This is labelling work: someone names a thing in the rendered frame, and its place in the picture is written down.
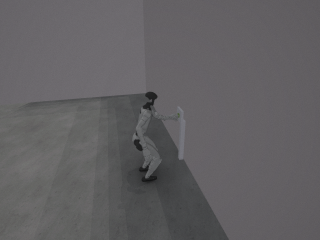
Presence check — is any robot right hand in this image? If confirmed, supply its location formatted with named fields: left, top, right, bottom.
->
left=143, top=148, right=153, bottom=163

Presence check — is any robot right forearm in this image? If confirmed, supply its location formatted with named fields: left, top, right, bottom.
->
left=137, top=127, right=148, bottom=150

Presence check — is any panel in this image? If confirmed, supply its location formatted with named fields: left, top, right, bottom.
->
left=177, top=106, right=186, bottom=160

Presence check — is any robot left forearm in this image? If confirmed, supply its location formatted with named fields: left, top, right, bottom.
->
left=158, top=114, right=171, bottom=121

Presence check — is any robot left hand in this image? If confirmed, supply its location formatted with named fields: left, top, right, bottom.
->
left=170, top=113, right=179, bottom=122

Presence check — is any robot left foot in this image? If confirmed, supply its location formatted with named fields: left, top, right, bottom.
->
left=139, top=165, right=149, bottom=172

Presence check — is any robot right upper arm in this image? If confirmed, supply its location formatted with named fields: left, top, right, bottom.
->
left=135, top=110, right=151, bottom=131

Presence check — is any robot left upper arm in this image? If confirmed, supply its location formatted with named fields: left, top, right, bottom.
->
left=150, top=107, right=160, bottom=118

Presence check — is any humanoid robot torso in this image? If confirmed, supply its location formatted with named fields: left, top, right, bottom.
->
left=132, top=107, right=153, bottom=146

